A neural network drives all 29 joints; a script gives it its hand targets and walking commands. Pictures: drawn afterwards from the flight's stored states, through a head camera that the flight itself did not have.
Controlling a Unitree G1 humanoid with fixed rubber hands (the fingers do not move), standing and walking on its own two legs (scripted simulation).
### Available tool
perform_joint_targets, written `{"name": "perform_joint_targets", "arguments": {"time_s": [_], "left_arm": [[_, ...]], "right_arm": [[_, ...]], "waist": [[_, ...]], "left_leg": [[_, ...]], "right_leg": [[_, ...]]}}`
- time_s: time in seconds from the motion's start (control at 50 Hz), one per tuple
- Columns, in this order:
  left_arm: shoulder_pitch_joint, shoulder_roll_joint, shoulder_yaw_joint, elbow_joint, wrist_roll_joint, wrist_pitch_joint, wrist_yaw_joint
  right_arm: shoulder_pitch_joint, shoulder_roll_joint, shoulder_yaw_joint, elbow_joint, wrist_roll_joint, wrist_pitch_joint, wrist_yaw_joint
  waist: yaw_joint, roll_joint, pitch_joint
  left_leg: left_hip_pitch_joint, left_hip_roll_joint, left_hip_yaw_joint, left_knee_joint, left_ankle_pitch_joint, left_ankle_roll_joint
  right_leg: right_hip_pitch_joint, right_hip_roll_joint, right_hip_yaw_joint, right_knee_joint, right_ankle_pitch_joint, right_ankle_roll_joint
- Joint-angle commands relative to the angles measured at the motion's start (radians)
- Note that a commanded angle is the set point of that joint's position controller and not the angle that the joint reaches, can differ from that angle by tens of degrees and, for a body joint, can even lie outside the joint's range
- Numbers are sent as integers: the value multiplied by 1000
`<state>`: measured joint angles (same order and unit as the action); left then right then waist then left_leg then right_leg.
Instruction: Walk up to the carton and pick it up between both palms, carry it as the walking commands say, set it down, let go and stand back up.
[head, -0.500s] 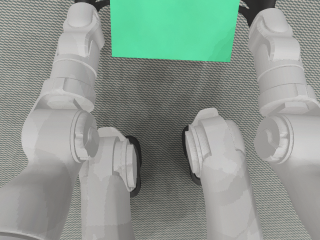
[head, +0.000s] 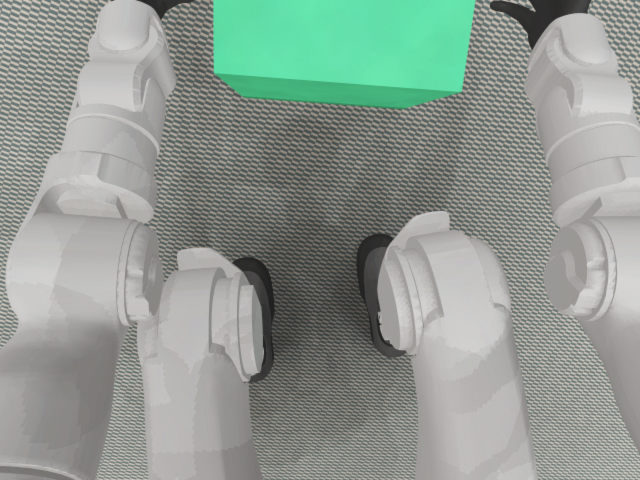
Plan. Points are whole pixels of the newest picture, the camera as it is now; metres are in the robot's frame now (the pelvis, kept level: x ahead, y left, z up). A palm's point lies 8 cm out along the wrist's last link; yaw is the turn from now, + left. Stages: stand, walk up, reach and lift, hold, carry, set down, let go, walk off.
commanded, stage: set down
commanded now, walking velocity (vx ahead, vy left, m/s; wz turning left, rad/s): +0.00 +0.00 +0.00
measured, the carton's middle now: (336, 13) +0.54 -0.07 -0.25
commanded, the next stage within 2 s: let go in 1.58 s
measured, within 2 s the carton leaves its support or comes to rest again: neither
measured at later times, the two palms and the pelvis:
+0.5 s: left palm out of the picture +0.56 +0.12 -0.12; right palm out of the picture +0.50 -0.28 -0.11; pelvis -0.01 +0.00 +0.03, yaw +0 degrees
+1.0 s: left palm out of the picture +0.57 +0.12 +0.03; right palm out of the picture +0.50 -0.29 +0.04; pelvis -0.02 +0.00 +0.15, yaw -1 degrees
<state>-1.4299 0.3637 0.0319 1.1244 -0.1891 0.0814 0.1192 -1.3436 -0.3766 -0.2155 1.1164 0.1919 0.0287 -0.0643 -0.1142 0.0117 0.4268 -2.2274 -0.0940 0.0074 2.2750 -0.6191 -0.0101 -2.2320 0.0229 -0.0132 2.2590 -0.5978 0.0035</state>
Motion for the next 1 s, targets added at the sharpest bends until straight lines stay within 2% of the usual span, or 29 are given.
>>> {"name": "perform_joint_targets", "arguments": {"time_s": [0.0,0.08,0.14,0.22,0.28,0.3,0.32,0.34,0.38,0.42,0.44,0.46,0.54,0.62,0.68,0.72,0.76,0.78,0.8,0.88,0.98], "left_arm": [[-298,91,6,-106,-6,-26,-13],[-311,113,13,-96,-4,-26,-21],[-314,125,15,-86,-10,-24,-22],[-331,150,11,-203,-22,-19,-11],[-341,165,9,-288,-29,12,7],[-321,172,16,-240,-22,28,10],[-327,178,26,-365,-25,33,16],[-323,177,28,-410,-31,37,20],[-317,181,41,-390,-25,62,26],[-316,198,69,-448,-12,81,32],[-307,188,72,-447,-11,91,30],[-287,181,76,-393,-5,101,27],[-244,163,92,-365,12,120,13],[-271,174,100,-409,27,129,8],[-287,179,100,-395,24,147,8],[-296,193,111,-442,26,158,10],[-298,198,114,-440,28,172,7],[-307,196,112,-451,23,178,4],[-310,205,118,-493,27,182,5],[-304,203,118,-503,21,214,-1],[-286,210,131,-543,20,239,-14]], "right_arm": [[-259,-157,10,-77,20,-25,12],[-259,-181,-5,-57,15,-23,13],[-264,-196,-5,-61,11,-23,12],[-271,-224,-12,-184,23,-17,0],[-281,-232,11,-283,47,23,-15],[-255,-228,1,-236,41,43,-16],[-253,-239,-15,-360,35,46,-24],[-251,-254,-25,-424,33,51,-30],[-270,-263,-29,-445,25,78,-32],[-266,-259,-39,-500,16,101,-32],[-253,-248,-35,-496,17,114,-30],[-239,-225,-30,-448,12,126,-28],[-206,-188,-32,-430,6,149,-18],[-228,-202,-48,-469,-3,159,-12],[-237,-213,-56,-448,-12,178,-8],[-241,-229,-67,-491,-15,192,-8],[-256,-222,-60,-498,-9,207,-6],[-260,-233,-66,-507,-16,213,-6],[-258,-239,-72,-531,-15,220,-6],[-248,-244,-69,-551,-9,251,-1],[-232,-244,-65,-584,0,280,4]], "waist": [[-52,60,-1163],[-55,71,-1170],[-56,55,-1185],[-64,66,-1407],[-51,54,-1632],[-57,46,-1564],[-60,35,-1696],[-67,31,-1756],[-59,33,-1706],[-47,16,-1726],[-46,14,-1708],[-42,7,-1649],[-29,-2,-1635],[-27,15,-1715],[-35,19,-1728],[-36,20,-1779],[-28,20,-1797],[-42,20,-1817],[-37,31,-1852],[-44,27,-1891],[-37,29,-1932]], "left_leg": [[429,39,-6,-163,282,-15],[435,43,-4,-159,275,-15],[435,44,-2,-156,281,-16],[558,34,13,-157,348,-16],[671,26,27,-179,337,-10],[644,29,37,-197,298,-8],[702,23,39,-199,361,-8],[722,16,42,-203,379,-6],[701,17,43,-227,332,-1],[718,14,45,-251,319,4],[702,14,47,-266,307,6],[672,14,47,-289,277,10],[675,9,51,-358,268,15],[743,1,46,-416,294,14],[796,-1,41,-465,272,14],[835,-5,42,-496,274,14],[866,-6,40,-533,272,15],[871,-6,41,-543,270,14],[907,-7,39,-560,283,12],[974,-8,33,-622,289,11],[1053,-8,31,-708,320,9]], "right_leg": [[518,-24,18,-185,398,16],[521,-27,16,-184,392,15],[545,-28,13,-182,405,17],[666,-19,0,-191,474,17],[811,-9,-19,-212,463,14],[802,-9,-26,-224,435,15],[894,-1,-25,-225,515,14],[924,4,-30,-230,543,13],[888,3,-36,-251,493,17],[908,8,-36,-275,477,18],[916,10,-33,-292,473,18],[892,10,-37,-309,444,20],[922,17,-28,-380,437,16],[955,29,-31,-433,462,15],[957,29,-37,-485,417,12],[1001,33,-36,-519,422,9],[1018,36,-37,-554,413,10],[1045,36,-36,-568,421,8],[1056,39,-39,-580,431,8],[1102,43,-40,-646,432,10],[1185,48,-33,-729,470,10]]}}
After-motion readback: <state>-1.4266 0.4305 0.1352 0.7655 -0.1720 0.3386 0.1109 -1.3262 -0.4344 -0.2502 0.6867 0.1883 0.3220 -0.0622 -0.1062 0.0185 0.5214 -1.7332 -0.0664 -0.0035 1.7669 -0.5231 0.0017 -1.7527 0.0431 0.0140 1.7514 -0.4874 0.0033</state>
